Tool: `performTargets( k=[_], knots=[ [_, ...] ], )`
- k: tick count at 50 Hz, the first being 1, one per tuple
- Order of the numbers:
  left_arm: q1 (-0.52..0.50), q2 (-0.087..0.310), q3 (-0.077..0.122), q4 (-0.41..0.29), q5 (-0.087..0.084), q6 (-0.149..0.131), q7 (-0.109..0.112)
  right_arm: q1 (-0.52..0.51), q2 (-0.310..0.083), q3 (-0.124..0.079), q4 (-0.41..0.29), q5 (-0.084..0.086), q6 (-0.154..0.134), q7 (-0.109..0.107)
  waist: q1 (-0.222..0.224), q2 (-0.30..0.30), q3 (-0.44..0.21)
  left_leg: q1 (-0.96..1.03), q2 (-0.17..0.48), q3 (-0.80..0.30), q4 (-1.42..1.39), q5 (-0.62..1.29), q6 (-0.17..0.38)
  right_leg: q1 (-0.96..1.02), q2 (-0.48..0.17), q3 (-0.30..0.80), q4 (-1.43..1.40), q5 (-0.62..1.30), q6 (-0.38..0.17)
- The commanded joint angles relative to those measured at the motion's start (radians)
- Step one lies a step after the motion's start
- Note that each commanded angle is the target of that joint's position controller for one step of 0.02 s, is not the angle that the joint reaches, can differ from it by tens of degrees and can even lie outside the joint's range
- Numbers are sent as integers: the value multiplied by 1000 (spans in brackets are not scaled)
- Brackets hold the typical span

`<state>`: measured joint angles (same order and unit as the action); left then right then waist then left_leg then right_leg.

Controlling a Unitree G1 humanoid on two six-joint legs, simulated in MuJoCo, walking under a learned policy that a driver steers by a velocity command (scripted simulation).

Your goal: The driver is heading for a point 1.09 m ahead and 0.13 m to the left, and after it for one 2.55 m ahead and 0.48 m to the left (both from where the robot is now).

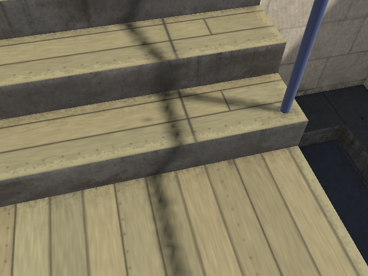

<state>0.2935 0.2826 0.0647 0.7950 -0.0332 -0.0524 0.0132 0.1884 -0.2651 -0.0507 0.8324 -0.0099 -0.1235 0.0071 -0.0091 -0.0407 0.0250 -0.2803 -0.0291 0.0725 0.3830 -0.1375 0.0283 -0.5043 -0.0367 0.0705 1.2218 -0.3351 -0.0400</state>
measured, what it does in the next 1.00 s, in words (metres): walks ahead, turning left: right foot, then left foot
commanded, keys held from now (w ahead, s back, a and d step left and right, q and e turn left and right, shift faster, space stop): w+e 0.10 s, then w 0.06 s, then w+q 0.84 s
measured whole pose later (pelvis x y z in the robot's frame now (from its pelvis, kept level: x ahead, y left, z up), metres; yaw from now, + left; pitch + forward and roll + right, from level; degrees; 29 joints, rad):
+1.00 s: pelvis +0.50 +0.00 +0.00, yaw +16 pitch +1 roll +0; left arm 0.21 0.26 0.03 0.81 0.04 -0.07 0.00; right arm 0.21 -0.28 -0.07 0.83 -0.02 -0.04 0.03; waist 0.01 -0.03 0.08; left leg -0.28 -0.11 0.03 0.45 -0.19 0.12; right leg -0.42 -0.09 -0.02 1.15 -0.32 0.00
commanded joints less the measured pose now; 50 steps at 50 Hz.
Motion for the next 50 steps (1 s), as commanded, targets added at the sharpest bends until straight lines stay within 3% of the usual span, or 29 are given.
performTargets(
  k=[1, 5, 8, 12, 13, 14, 15, 16, 17, 18, 19, 20, 21, 22, 24, 26, 31, 33, 35, 37, 39, 40, 42, 43, 44, 45, 47, 49, 50],
  knots=[
    [35, 26, 10, -84, 3, 12, -7, -4, -105, -27, -28, 2, -22, 5, 19, 118, -26, 108, 287, -219, -241, 114, 181, -141, -105, 36, -27, 54, 6],
    [-64, 11, -2, -150, 8, 10, -28, 11, -155, -43, -16, 2, -13, 3, 1, 84, -5, 129, 293, -92, -252, 184, 195, -190, -115, 18, -234, 219, 18],
    [-162, -1, -18, -180, 12, -5, -45, 37, -177, -42, -8, 14, -5, 6, -37, 84, 17, 139, 268, -27, -252, 167, 183, -133, -93, -30, -432, 311, 0],
    [-282, 19, -27, -227, 11, -16, -48, 137, -217, -44, 46, 57, 18, 14, -62, 77, 69, 234, 308, -72, -236, 102, 171, -113, -59, -82, -591, 219, -8],
    [-291, 37, -22, -234, 12, -23, -49, 153, -219, -43, 53, 57, 32, 15, -57, 75, 63, 267, 318, -81, -199, 148, 158, -92, -41, -97, -625, 190, -15],
    [-258, 57, -13, -229, 13, -29, -49, 147, -229, -42, 56, 55, 42, 15, -24, 96, 41, 278, 318, -83, -143, 241, 143, -19, -18, -109, -668, 176, -24],
    [-155, 97, 7, -198, 26, -33, -46, 113, -241, -41, 50, 54, 50, 15, 49, 102, -20, 258, 281, -50, -1, 411, 113, 142, 15, -132, -718, 219, -40],
    [8, 153, 40, -147, 36, -35, -41, 112, -207, -29, 36, 44, 51, 14, 119, 76, -143, 179, 227, -15, 200, 495, 82, 381, 24, -137, -698, 281, -68],
    [187, 249, 67, -127, 51, -29, -28, 110, -125, 3, 3, 10, 46, 16, 180, -55, -309, -51, 155, 18, 555, 161, 32, 687, -214, 119, -678, 369, -148],
    [247, 255, 43, -114, 156, -27, -28, 269, -16, 16, -1, -3, 54, 23, 112, -252, -446, -295, -15, -7, 847, -476, 5, 857, -451, 483, -806, 439, -208],
    [242, 217, 48, -113, 135, -24, -26, 210, -93, -8, 21, -11, 62, 10, 139, -82, -354, -364, 30, -120, 907, -409, 33, 768, -407, 459, -848, 385, -189],
    [152, 158, 28, -108, 118, -28, -28, 140, -85, -9, -2, 0, 60, 13, 95, -75, -205, -396, 73, -122, 881, -309, 45, 646, -356, 310, -869, 366, -159],
    [80, 96, 10, -102, 98, -30, -33, 119, -89, -10, 7, 6, 63, 14, 63, -40, -113, -360, 112, -115, 816, -231, 41, 528, -307, 208, -928, 349, -123],
    [40, 76, 3, -100, 82, -32, -30, 125, -94, -15, 15, -1, 75, 19, 36, -80, -72, -315, 126, -110, 780, -197, 32, 452, -273, 137, -968, 344, -101],
    [17, 68, 1, -83, 66, -44, -26, 168, -84, -19, 31, -13, 101, 34, -3, -104, -60, -234, 121, -98, 779, -170, 22, 370, -261, 51, -1011, 411, -108],
    [33, 82, 8, -58, 61, -61, -25, 119, -65, -20, 9, -11, 110, 48, -13, -69, -28, -278, 125, -93, 761, -118, 21, 369, -262, -11, -1051, 420, -121],
    [89, 99, 18, -3, 64, -61, -15, -62, -33, -7, -62, -23, 107, 65, 23, -27, 43, -395, 139, -67, 584, 20, 7, 434, -255, -136, -1115, 342, -136],
    [94, 101, 18, 17, 64, -58, -12, -111, -20, 1, -85, -19, 103, 75, 31, -29, 56, -357, 133, -50, 454, 65, 19, 446, -249, -183, -1122, 340, -127],
    [89, 119, 19, 33, 60, -52, -9, -145, -24, 4, -105, -16, 106, 81, 31, -50, 69, -308, 121, -16, 359, 46, 35, 463, -250, -227, -1105, 378, -110],
    [106, 133, 21, 57, 62, -49, -4, -190, -35, 6, -129, -30, 109, 80, 44, -52, 72, -282, 104, 16, 298, -4, 62, 504, -264, -250, -1077, 427, -99],
    [125, 136, 17, 80, 59, -39, 0, -179, -46, 2, -134, -41, 112, 74, 33, -54, 60, -252, 72, 44, 259, -65, 98, 568, -277, -276, -992, 586, -87],
    [118, 164, 24, 80, 62, -36, -3, -153, -55, -3, -125, -46, 113, 72, 21, -53, 32, -197, 27, 71, 249, -107, 115, 585, -271, -300, -894, 779, -78],
    [94, 182, 26, 71, 49, -13, -1, 53, -77, -24, -62, -47, 93, 57, -68, -7, -87, 40, -73, 103, 122, -113, 152, 546, -219, -349, -540, 895, -49],
    [91, 150, 13, 50, 57, -11, 3, 215, -151, -53, -22, -60, 81, 39, -134, 77, -178, 283, 38, -87, 73, -164, 195, 337, -193, -338, -264, 628, -10],
    [67, 6, -20, -48, 51, -20, -13, 225, -303, -86, -37, -54, 77, 27, -82, 363, -219, 552, 333, -631, -38, -153, 339, -137, 12, -312, 98, -172, 65],
    [-11, 94, -5, -45, 64, -28, -6, 218, -293, -88, -48, -26, 83, 25, -100, 188, -228, 552, 360, -780, -128, -92, 343, -243, 17, -72, 176, -183, 44],
    [-29, 99, -9, -33, 48, -46, -15, 124, -214, -72, -47, -7, 80, 16, -28, 28, -72, 345, 297, -496, -109, 195, 275, -181, -74, -47, 10, 36, 26],
    [-20, 90, -11, -23, 78, -25, -13, 64, -140, -47, -54, 6, 74, 9, 22, 52, -56, 242, 215, -377, -126, 389, 238, -75, -86, -42, -84, 47, 42],
    [-17, 83, -13, -20, 90, -8, -19, 72, -138, -44, -48, 10, 68, 9, 27, 64, -71, 221, 204, -358, -130, 461, 239, -44, -75, -47, -91, 41, 52]
  ],
)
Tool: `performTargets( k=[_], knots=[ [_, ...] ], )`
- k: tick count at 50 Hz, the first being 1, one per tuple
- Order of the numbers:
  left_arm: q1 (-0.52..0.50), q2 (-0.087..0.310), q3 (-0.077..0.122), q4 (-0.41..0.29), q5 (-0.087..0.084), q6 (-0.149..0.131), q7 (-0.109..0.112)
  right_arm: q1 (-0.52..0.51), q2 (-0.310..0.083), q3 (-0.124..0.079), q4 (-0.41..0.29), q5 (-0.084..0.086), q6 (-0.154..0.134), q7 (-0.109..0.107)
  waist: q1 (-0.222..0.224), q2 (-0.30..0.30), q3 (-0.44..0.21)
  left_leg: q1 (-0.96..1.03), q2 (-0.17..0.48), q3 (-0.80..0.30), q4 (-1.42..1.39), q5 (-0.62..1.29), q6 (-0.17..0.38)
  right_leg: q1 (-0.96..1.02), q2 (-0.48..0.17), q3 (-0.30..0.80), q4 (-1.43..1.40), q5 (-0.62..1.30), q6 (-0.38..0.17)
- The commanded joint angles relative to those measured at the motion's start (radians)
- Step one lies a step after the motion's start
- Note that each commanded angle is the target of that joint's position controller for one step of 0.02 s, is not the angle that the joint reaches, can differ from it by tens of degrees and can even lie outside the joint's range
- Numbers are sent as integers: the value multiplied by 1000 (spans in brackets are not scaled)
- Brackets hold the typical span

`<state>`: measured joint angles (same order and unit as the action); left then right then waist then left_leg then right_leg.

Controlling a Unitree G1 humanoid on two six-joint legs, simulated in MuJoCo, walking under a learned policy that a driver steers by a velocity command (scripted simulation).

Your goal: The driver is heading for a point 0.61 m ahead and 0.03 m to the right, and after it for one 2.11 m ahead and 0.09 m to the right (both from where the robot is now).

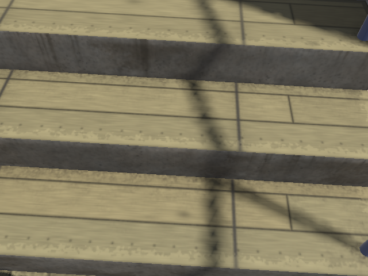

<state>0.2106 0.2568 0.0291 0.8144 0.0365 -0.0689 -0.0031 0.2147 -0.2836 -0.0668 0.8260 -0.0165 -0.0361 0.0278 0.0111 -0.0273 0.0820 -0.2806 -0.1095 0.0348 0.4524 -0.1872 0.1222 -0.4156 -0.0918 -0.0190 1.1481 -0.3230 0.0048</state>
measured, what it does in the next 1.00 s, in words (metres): climbs: right foot, then left foot 0.17 m higher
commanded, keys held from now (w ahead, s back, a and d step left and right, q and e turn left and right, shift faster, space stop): w+q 0.26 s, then w+e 0.58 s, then e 0.16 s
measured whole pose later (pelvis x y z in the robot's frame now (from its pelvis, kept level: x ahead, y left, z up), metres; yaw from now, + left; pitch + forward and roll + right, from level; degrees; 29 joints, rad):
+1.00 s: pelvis +0.45 +0.05 +0.11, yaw -6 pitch +3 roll +2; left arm 0.22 0.26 0.08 0.77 0.02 -0.05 -0.04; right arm 0.14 -0.19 -0.02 0.77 -0.04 -0.04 0.00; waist -0.01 -0.04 -0.05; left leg -0.61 0.01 0.18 0.96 -0.41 0.07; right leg -0.70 0.12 0.17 1.83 -0.11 -0.16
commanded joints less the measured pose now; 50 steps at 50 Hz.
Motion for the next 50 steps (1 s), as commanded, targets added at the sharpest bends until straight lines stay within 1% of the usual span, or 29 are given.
performTargets(
  k=[1, 4, 7, 8, 10, 14, 17, 18, 19, 20, 21, 22, 23, 25, 28, 29, 34, 37, 38, 39, 40, 41, 42, 43, 44, 45, 47, 48, 50],
  knots=[
    [66, 87, 13, -42, 18, 18, -3, 61, -126, -28, -29, 22, -28, -11, 18, 47, -137, 207, 268, -293, -204, 538, 143, -121, -15, 46, -42, 41, 14],
    [-7, 67, 0, -70, 18, 24, -5, 89, -163, -37, -13, 19, -35, -10, 12, 56, -104, 150, 212, -244, -195, 641, 107, -126, 23, 10, -163, 113, 37],
    [-128, 69, -5, -112, 17, 27, -6, 140, -143, -36, 2, 17, -27, -20, -35, 96, -101, 176, 181, -245, -158, 642, 67, -163, 48, -8, -300, 187, 50],
    [-123, 51, -10, -108, 10, 31, -4, 154, -136, -38, 5, 7, -23, -25, -40, 142, -124, 198, 193, -259, -138, 610, 64, -160, 57, -17, -269, 182, 51],
    [-185, 66, -10, -129, -2, 23, 3, 174, -122, -34, -5, 6, -24, -31, -62, 111, -107, 206, 220, -313, -134, 550, 79, -179, 57, 0, -317, 182, 41],
    [-210, 69, -8, -153, 11, -3, 8, 202, -115, -26, -22, -21, -21, -58, -76, 107, -122, 438, 301, -428, -51, 725, 145, -356, 58, 4, -241, 35, -15],
    [1, 45, -5, -98, -7, -9, 24, 121, -103, -14, -17, -1, -31, -53, 56, 103, -182, 302, 221, -302, 159, 1301, 71, 59, 125, -64, -473, 95, -72],
    [174, 57, 9, -41, -15, -12, 33, 53, -120, -20, -25, 16, -38, -44, 151, 107, -221, 213, 190, -284, 304, 1233, 54, 272, 126, -71, -631, 272, -79],
    [359, 76, 25, 26, -19, -15, 35, -55, -106, -16, -54, 24, -54, -29, 257, 69, -216, 50, 101, -250, 538, 926, 16, 476, 95, -26, -812, 468, -97],
    [379, 147, 38, 69, -13, -13, 33, -87, 38, 19, -88, 6, -73, -22, 193, -184, -142, -281, -86, -140, 967, -180, -45, 584, -147, 295, -804, 863, -156],
    [313, 160, 37, 77, -19, -11, 11, 153, 71, 28, -72, -9, -61, -34, -5, -114, -146, -380, -65, -242, 1103, -194, -44, 539, -242, 500, -768, 1101, -227],
    [179, 133, 46, 42, -28, 4, 2, 220, 19, 20, -44, -23, -43, -36, -61, -103, -154, -425, -10, -152, 1211, -163, -58, 481, -256, 537, -819, 674, -323],
    [101, 59, 31, 17, -30, 14, -8, 141, -18, 17, -67, -53, -31, -31, -60, -31, -96, -499, 36, -83, 1319, -184, -67, 378, -204, 502, -872, 279, -343],
    [114, 2, 10, 41, -21, 10, -12, 4, 36, 38, -138, -75, -18, -13, -49, 4, -13, -691, 85, -49, 1477, -212, -59, 243, -119, 458, -906, -95, -310],
    [242, 36, 11, 126, -23, -14, 1, -200, 139, 90, -274, -69, -2, -14, -24, 40, 37, -911, 137, 4, 1501, -171, -71, 160, -59, 409, -920, -84, -262],
    [298, 39, 12, 144, -14, -19, -1, -244, 182, 106, -297, -62, 4, -24, 9, -36, -6, -983, 111, 48, 1711, -216, -71, 189, -69, 421, -923, 3, -289],
    [346, 41, 5, 180, -22, -4, 18, -428, 159, 128, -438, -49, 6, -44, 43, -21, -23, -1120, 181, 56, 1551, -295, -81, 223, -20, 386, -969, -10, -256],
    [414, 35, 8, 197, -38, 22, 74, -477, 196, 150, -514, -53, 31, -38, 82, -73, -108, -829, 172, 70, 1204, -305, -97, 263, -55, 411, -1112, 513, -290],
    [365, 23, 9, 168, -39, 26, 73, -432, 171, 145, -491, -30, 39, -35, 54, -24, -144, -632, 140, 135, 986, -294, -96, 246, -16, 301, -1127, 678, -272],
    [291, 43, 12, 121, -32, 26, 76, -377, 197, 146, -469, -16, 29, -40, -11, -67, -233, -340, 62, 152, 828, -328, -72, 195, -6, 218, -1058, 1199, -246],
    [269, 109, 36, 90, -24, 17, 65, -167, 145, 113, -392, -1, 27, -48, -94, -154, -381, -139, 8, 130, 847, -271, -45, 274, -33, 183, -890, 1698, -229],
    [230, 186, 65, 73, -33, -3, 50, -3, 73, 80, -347, 15, 22, -50, -173, -204, -479, -83, 16, 68, 741, -303, -23, 412, -82, 200, -694, 1835, -214],
    [175, 205, 85, 56, -54, -30, 26, 111, 17, 52, -306, -2, 6, -47, -241, -133, -548, 46, 39, -5, 612, -319, 8, 400, -73, 175, -453, 1783, -203],
    [111, 123, 79, -24, -80, -45, -10, 165, -59, 25, -270, -37, -6, -62, -237, 140, -548, 181, 262, -450, 321, -458, 94, 94, 68, 157, -129, 1337, -148],
    [97, 23, 71, -85, -8, -39, -35, 50, -129, -6, -271, -25, 21, -73, -158, 423, -513, 114, 470, -968, -55, -514, 188, -151, 252, 155, 384, 197, -101],
    [121, -17, 70, -106, 43, -23, -33, -73, -44, 8, -279, -4, 36, -73, -73, 251, -385, 12, 482, -994, -76, -536, 194, -271, 194, 232, 657, 135, -95],
    [62, -100, 38, -143, 43, 22, 10, -77, 87, 37, -156, -4, 15, -84, 1, 3, -17, -222, 440, -644, 20, -480, 136, -460, 134, 130, 762, 91, -104],
    [55, -44, 14, -91, -47, 14, -45, 33, 184, 89, -84, -43, -39, -2, -88, 63, -12, -161, 398, -558, -22, 26, 215, -573, 206, 365, 852, 238, -191],
    [99, -73, 7, -87, -19, 14, -76, -50, 199, 86, 5, -36, -46, 17, 18, 47, -112, -90, 371, -389, -70, 195, 195, -657, 199, 356, 843, 196, -230]
  ],
)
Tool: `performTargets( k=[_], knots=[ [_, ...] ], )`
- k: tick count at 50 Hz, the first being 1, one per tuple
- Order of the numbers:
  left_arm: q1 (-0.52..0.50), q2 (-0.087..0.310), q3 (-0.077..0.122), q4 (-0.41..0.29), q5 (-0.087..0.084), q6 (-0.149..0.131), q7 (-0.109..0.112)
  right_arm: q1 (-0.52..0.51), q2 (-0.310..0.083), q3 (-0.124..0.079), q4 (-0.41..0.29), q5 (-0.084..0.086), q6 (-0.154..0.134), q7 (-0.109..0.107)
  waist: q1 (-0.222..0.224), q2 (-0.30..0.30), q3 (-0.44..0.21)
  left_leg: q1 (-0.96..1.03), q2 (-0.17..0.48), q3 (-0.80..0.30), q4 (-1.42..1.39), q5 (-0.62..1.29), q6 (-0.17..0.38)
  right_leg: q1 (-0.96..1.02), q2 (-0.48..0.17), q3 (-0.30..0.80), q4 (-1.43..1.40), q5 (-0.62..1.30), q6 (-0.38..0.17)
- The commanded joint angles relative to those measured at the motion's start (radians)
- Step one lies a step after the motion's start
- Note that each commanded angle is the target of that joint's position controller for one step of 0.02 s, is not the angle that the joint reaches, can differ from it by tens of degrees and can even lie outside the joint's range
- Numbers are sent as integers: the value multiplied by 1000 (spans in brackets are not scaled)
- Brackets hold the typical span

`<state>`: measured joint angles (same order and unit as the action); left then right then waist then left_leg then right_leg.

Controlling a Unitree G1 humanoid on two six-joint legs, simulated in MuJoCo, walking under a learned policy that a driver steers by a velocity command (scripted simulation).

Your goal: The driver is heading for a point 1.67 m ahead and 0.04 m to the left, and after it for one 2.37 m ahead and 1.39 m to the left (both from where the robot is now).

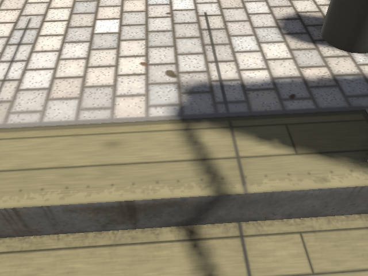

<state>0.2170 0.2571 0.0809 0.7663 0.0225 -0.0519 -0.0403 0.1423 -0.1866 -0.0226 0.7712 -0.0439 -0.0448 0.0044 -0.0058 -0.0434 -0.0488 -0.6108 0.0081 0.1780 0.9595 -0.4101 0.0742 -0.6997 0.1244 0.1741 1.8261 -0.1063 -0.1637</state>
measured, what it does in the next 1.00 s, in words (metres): climbs: right foot 0.17 m higher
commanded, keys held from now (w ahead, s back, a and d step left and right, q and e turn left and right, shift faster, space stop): e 0.28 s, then no key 0.06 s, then q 0.66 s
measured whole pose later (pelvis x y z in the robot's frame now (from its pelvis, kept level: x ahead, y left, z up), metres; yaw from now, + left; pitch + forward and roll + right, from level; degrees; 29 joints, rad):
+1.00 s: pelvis +0.27 -0.19 +0.19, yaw +1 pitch +3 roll -3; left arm 0.16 0.24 0.05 0.93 0.04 -0.12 0.03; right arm 0.07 -0.29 -0.03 0.87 -0.01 -0.11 0.08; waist 0.06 0.02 -0.04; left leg -0.68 0.07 -0.02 1.10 -0.38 -0.06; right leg -0.50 -0.14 -0.30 0.75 -0.27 -0.02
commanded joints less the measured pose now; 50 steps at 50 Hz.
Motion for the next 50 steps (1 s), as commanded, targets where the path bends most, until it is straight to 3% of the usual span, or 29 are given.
performTargets(
  k=[1, 2, 4, 7, 11, 14, 17, 20, 21, 23, 24, 25, 26, 27, 28, 29, 30, 31, 32, 33, 34, 35, 37, 39, 42, 45, 47, 49, 50],
  knots=[
    [84, -47, -48, -59, 19, -4, -49, 44, 74, 33, 94, -15, -43, 43, 71, 31, -28, 292, 235, -422, -569, 458, 222, -415, -49, 107, 106, 37, -63],
    [91, -41, -53, -35, 20, -5, -56, 45, 76, 34, 115, -24, -46, 38, 80, 29, -57, 312, 203, -316, -580, 424, 187, -433, -78, 84, 74, 26, -60],
    [56, -37, -64, -13, -11, 2, -68, 48, 50, 32, 122, -62, -43, 34, 80, 26, -74, 248, 186, -172, -632, 418, 162, -419, -123, 9, 63, 63, -17],
    [-16, -13, -68, 21, -9, 6, -85, 129, 25, 44, 137, -67, -65, 17, 51, 108, -105, 286, 175, -67, -671, 587, 157, -425, -153, -86, 153, 74, 52],
    [-209, 6, -79, -53, -8, 2, -41, 277, -63, 30, 200, -79, -64, 5, -61, 88, -67, 633, 306, -98, -670, 744, 192, -698, -143, -19, 245, -111, 58],
    [-231, -23, -92, -47, -4, 12, -16, 299, -38, 39, 221, -92, -63, 14, -64, 109, -18, 712, 329, -67, -703, 630, 181, -797, -162, -1, 267, -107, 26],
    [-284, -63, -115, -62, 3, 32, -22, 373, 3, 54, 260, -100, -63, 29, -85, 109, 1, 788, 342, -55, -741, 614, 177, -857, -204, -37, 228, -120, 25],
    [-400, -113, -150, -118, 11, 43, -25, 456, 12, 51, 315, -101, -63, 14, -126, 112, 36, 919, 380, -116, -757, 609, 175, -1024, -244, -25, 192, -239, 15],
    [-435, -128, -163, -146, 12, 49, -25, 473, 4, 48, 344, -105, -60, 14, -122, 137, 41, 949, 404, -156, -781, 605, 182, -1087, -257, -34, 230, -326, -2],
    [-474, -132, -180, -169, 14, 52, -27, 459, 17, 43, 369, -113, -63, 16, -103, 86, 73, 964, 413, -154, -802, 505, 156, -1144, -313, -24, 135, -362, -40],
    [-491, -75, -116, -222, -16, 45, 40, 435, -93, 6, 337, 39, -67, -32, -50, 87, 221, 742, 399, -79, -912, 405, 113, -899, -321, -229, -64, -447, 81],
    [-544, -77, -127, -249, -13, 48, 60, 431, -57, 14, 354, 54, -71, -55, -71, 87, 247, 631, 345, -72, -937, 490, 80, -744, -363, -193, -174, -370, 96],
    [-629, -108, -189, -221, 28, 114, -33, 348, 13, 51, 311, -53, -65, 63, -14, 87, -95, 444, 293, -25, -916, 223, 96, -359, -283, -210, -432, -449, 12],
    [-629, -118, -195, -206, 0, 140, -62, 434, -60, 28, 353, -53, -61, 113, -48, 203, 10, 336, 354, -87, -920, 263, 115, -272, -253, -134, -402, -581, 25],
    [-408, -59, -162, -105, 8, 124, -73, 298, -128, 13, 269, -30, -65, 115, 37, 200, -10, 426, 341, -32, -886, 337, 99, -199, -212, -222, -421, -481, 46],
    [-286, 14, -128, -41, -18, 83, -62, 232, -166, 4, 218, -15, -72, 114, 82, 191, -78, 481, 310, 14, -799, 629, 59, -46, -154, -255, -518, -333, 31],
    [-235, 59, -103, -26, -28, 41, -47, 254, -200, 0, 206, 27, -90, 101, 111, 218, -153, 499, 273, 15, -662, 1043, 22, 140, -131, -243, -632, -220, 10],
    [-117, 111, -91, -13, -31, 23, -16, 274, -125, 3, 168, 39, -118, 98, 141, 35, -336, 188, 160, -41, -391, 986, -61, 510, -257, 43, -712, 251, -62],
    [128, 227, -44, 15, 7, 24, 5, 272, -65, 14, 109, 23, -122, 98, 187, -188, -549, 12, 39, -149, -125, 126, -109, 837, -433, 417, -1019, 372, -157],
    [278, 311, 6, 73, 47, 6, 6, 242, -59, -11, 83, 41, -102, 104, 199, -249, -556, -70, -19, -332, 287, 36, -100, 754, -525, 609, -1184, 217, -209],
    [211, 311, 18, 76, 47, -28, 10, 209, -44, -32, 93, 50, -91, 91, 174, -285, -441, -127, -41, -462, 608, 88, -110, 552, -518, 594, -1227, 64, -203],
    [103, 246, 6, 75, 18, -48, 12, 215, -18, -29, 94, 40, -97, 69, 123, -341, -339, -185, -1, -460, 726, 71, -97, 377, -493, 453, -1208, -135, -158],
    [-115, 64, -31, 67, 8, -52, -10, 267, 9, -14, 181, 46, -92, 38, 8, -94, -157, -175, 59, -385, 758, 112, -89, 91, -469, 273, -1153, -258, -72],
    [-257, -37, -56, 46, 15, -36, 4, 251, -7, -6, 197, 36, -75, 31, -47, -30, -139, -150, 68, -368, 793, 110, -83, -21, -494, 251, -1253, -276, -76],
    [-250, -8, -48, 57, 24, -61, 65, 131, -86, -7, 165, 31, -59, 53, -43, 29, -121, -145, 79, -334, 694, 179, -102, -22, -483, 95, -1330, -385, -47],
    [-260, 53, -27, 51, 28, -82, 74, 16, -189, -27, 120, 42, -66, 65, -26, 8, -71, -143, 77, -351, 619, 171, -123, 49, -479, -13, -1401, -423, -17],
    [-232, 132, -6, 61, 3, -90, 75, -47, -187, -23, 62, 28, -64, 70, -22, 0, -45, -40, 91, -207, 215, -8, -144, 155, -451, -180, -1460, -393, 34],
    [-197, 154, 3, 71, 16, -89, 70, -38, -182, -23, 64, 45, -70, 69, 7, -24, -38, 45, 95, -214, -51, -26, -155, 258, -445, -217, -1432, -411, 48],
    [-223, 173, 11, 58, 9, -107, 72, -17, -167, -23, 57, 39, -87, 82, 2, -71, -4, 144, 75, -178, 8, 17, -121, 225, -461, -239, -1454, -349, 48]
  ],
)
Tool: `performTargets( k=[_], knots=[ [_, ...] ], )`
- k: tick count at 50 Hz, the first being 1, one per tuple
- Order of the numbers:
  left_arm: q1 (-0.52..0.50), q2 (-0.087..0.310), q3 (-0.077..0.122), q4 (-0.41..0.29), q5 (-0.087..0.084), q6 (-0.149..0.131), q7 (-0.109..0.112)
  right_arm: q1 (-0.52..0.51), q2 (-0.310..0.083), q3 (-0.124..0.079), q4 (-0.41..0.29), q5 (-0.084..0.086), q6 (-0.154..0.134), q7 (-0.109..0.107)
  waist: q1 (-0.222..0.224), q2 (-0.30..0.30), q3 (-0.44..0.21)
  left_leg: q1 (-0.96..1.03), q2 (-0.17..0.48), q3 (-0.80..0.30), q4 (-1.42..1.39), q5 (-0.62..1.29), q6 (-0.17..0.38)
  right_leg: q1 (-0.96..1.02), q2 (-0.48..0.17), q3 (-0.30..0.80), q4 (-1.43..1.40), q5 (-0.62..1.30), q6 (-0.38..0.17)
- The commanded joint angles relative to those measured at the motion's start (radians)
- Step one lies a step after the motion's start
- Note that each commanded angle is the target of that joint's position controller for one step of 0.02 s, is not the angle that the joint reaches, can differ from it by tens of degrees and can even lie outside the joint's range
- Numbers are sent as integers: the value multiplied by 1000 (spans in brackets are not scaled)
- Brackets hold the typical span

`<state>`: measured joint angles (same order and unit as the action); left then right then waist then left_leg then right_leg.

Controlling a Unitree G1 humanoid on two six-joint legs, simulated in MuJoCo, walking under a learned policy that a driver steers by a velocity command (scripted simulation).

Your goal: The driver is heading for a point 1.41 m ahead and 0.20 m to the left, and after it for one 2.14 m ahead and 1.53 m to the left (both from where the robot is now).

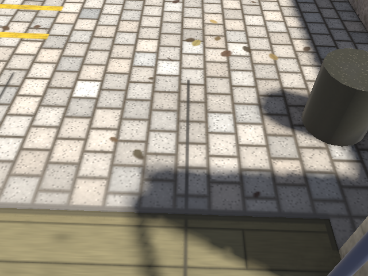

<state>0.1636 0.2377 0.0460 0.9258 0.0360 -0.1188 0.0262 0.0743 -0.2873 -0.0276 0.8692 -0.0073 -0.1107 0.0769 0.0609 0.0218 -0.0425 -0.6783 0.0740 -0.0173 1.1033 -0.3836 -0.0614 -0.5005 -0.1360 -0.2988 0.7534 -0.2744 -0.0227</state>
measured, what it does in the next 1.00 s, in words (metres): walks ahead, turning left: left foot, then right foot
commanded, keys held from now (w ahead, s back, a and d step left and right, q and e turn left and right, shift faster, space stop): q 0.42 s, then w+q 0.08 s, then w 0.12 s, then w+e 0.38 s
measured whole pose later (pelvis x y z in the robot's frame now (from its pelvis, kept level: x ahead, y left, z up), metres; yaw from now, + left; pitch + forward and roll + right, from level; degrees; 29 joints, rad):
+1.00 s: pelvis +0.26 +0.16 +0.01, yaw +16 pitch +8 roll +2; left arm 0.69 0.05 -0.06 1.18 0.07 -0.10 -0.11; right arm -0.20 -0.10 0.14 0.63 -0.02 -0.03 0.08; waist 0.16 -0.06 -0.13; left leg -1.25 0.09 0.05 1.49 -0.42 0.15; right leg 0.13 -0.17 0.05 0.20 -0.45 0.04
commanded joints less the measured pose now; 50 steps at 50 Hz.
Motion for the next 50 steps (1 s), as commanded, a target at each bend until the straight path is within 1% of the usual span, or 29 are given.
performTargets(
  k=[1, 3, 4, 5, 6, 8, 10, 14, 16, 20, 22, 23, 24, 26, 27, 28, 31, 34, 35, 36, 37, 38, 42, 43, 45, 46, 47, 48, 50],
  knots=[
    [-201, 196, 45, -112, -7, -39, -3, 78, -65, -17, -31, 9, -26, 15, -80, -79, -11, 241, -7, 30, -227, 71, 39, 59, -211, 216, -367, -184, -114],
    [-202, 143, 31, -114, -19, -24, -17, 127, -107, -53, -18, 15, -56, 10, -87, 9, 2, 355, -78, 68, -495, 159, 115, 83, -142, 143, -223, -218, -104],
    [-134, 63, 15, -133, -24, -15, -11, 119, -158, -67, -34, 10, -70, -11, -48, 167, -5, 389, -5, -113, -602, 296, 233, 70, -53, 67, -53, -163, -37],
    [-206, 102, 21, -210, -33, -12, -3, 138, -274, -94, -47, 54, -71, -40, -87, 328, 14, 417, 147, -515, -793, 34, 385, -125, 79, 77, 73, -178, 42],
    [-304, 98, 13, -225, -10, -5, 0, 182, -251, -91, -39, 38, -78, -62, -166, 264, 20, 477, 152, -569, -847, -187, 367, -235, 90, 211, 223, -210, 47],
    [-238, 109, 26, -214, -4, 10, 13, 62, -215, -80, -100, -7, -74, -74, -100, 163, -45, 460, 159, -559, -838, -107, 336, -277, 115, 369, 465, -172, 67],
    [-251, 110, 27, -252, 22, 12, 17, 35, -130, -55, -136, -11, -33, -98, -77, 13, -102, 401, 92, -467, -765, -9, 312, -276, 133, 417, 535, -103, 64],
    [-201, 85, 20, -311, 14, 19, 21, 72, -81, -45, -196, -23, 0, -109, -44, 11, -121, 439, 74, -437, -736, 155, 342, -251, 147, 388, 310, -157, 113],
    [-171, 74, 13, -305, 13, 19, 13, 82, -107, -57, -218, -20, -7, -106, -53, 46, -110, 376, 73, -473, -758, 90, 310, -123, 128, 397, 141, -150, 117],
    [-34, 48, 5, -295, -4, 20, -51, 6, -119, -55, -257, 11, 2, -72, -4, 26, -84, 224, -8, -440, -705, 52, 309, 193, 193, 253, -294, -85, 60],
    [57, 103, 27, -272, 15, 7, -32, 84, -61, -47, -234, 11, 16, -55, 3, -52, -98, -29, -70, -417, -540, -93, 209, 527, 52, 388, -366, 5, -66],
    [93, 187, 53, -262, 14, 0, -10, 1, 7, -17, -290, -45, 16, -46, 38, -280, -88, -366, -221, -227, -280, -141, 89, 637, -148, 810, -454, -251, -345],
    [57, 193, 49, -272, 54, -6, 6, 47, -11, -15, -237, -63, 10, -45, 18, -109, -104, -459, -167, -278, 67, -36, 48, 617, -262, 1036, -516, -342, -423],
    [-85, 101, 16, -281, 40, -12, -12, 128, -69, -32, -173, -42, 16, -71, -69, -93, -76, -474, -129, -277, 313, 159, 33, 467, -199, 840, -524, -385, -281],
    [22, 43, -11, -229, 38, 14, -23, 71, -65, -33, -187, -38, 34, -85, -23, -36, -74, -494, -164, -244, 330, 213, 50, 449, -137, 713, -499, -299, -249],
    [76, 25, -19, -207, 32, 28, -23, 71, -44, -22, -179, -52, 42, -72, -20, -65, -88, -484, -156, -214, 363, 206, 70, 436, -107, 647, -487, -243, -234],
    [213, 42, -23, -138, 48, 46, -34, 28, -28, -12, -146, -47, 33, -37, 34, -78, -41, -536, -162, -182, 345, 239, 83, 444, -92, 593, -519, -214, -250],
    [305, -8, -54, -52, 61, 31, -70, -21, 16, 5, -114, -72, 26, -16, 28, -133, 26, -619, -118, -124, 404, 351, 127, 450, -106, 581, -550, -79, -270],
    [303, 30, 5, -55, -125, 61, -71, -58, 97, 41, -218, 78, 66, -37, -21, 12, -6, -512, -49, 22, 316, 268, 39, 522, -73, 523, -454, 126, -212],
    [310, 38, -4, -22, -118, 70, -63, -86, 124, 59, -218, 93, 79, -45, -20, -2, -21, -456, -50, 98, 375, 200, 8, 429, -61, 505, -444, 210, -210],
    [379, 28, -42, -4, 89, 36, -76, -56, 85, 71, -146, -76, 69, -13, 41, -272, 18, -567, -18, 24, 585, 239, 118, 386, -78, 524, -512, 35, -293],
    [405, -10, -45, 25, 112, 19, -74, -78, 49, 60, -163, -90, 58, -23, 47, -236, 98, -740, -10, -26, 712, 174, 156, 481, -135, 616, -508, -3, -311],
    [589, -82, -79, 186, 88, 10, -69, -325, 100, 111, -256, -65, 34, -61, 130, -86, 126, -1194, 30, -82, 848, -134, 258, 800, -203, 688, -468, 21, -289],
    [593, -83, -81, 216, 102, 16, -64, -382, 113, 126, -290, -48, 30, -66, 123, -108, 128, -1184, 35, -86, 870, -212, 279, 747, -195, 681, -487, 33, -270],
    [542, -75, -85, 227, 108, 12, -63, -546, 101, 136, -377, -45, 39, -62, 91, -30, 113, -987, 96, -14, 525, -152, 328, 549, -156, 592, -600, -104, -198],
    [495, -70, -88, 223, 116, 25, -94, -584, 124, 145, -407, -40, 57, -52, 62, -32, 83, -613, 114, -8, 385, 69, 318, 225, -146, 534, -699, -123, -178],
    [379, 12, -71, 173, 44, 24, -131, -591, 149, 162, -415, -15, 84, -10, 2, -111, 95, -198, 43, 56, 323, -153, 248, -115, -134, 466, -837, -170, -178],
    [402, 46, -64, 167, 15, 6, -140, -538, 130, 153, -392, -4, 91, 25, -10, -169, 73, 29, -1, 121, 381, -126, 208, -179, -148, 438, -836, 34, -202],
    [316, 161, -40, 117, -17, -39, -148, -210, -50, 70, -245, 0, 63, 28, -165, -176, -93, 199, -110, 136, 187, -42, 236, 176, -112, 321, -549, 973, -97]
  ],
)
